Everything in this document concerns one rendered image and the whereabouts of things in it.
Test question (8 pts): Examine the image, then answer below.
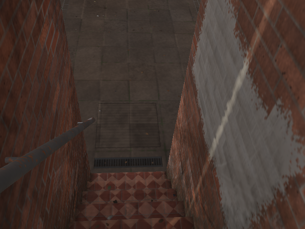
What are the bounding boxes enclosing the stairs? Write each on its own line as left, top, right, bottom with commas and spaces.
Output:
68, 171, 194, 229

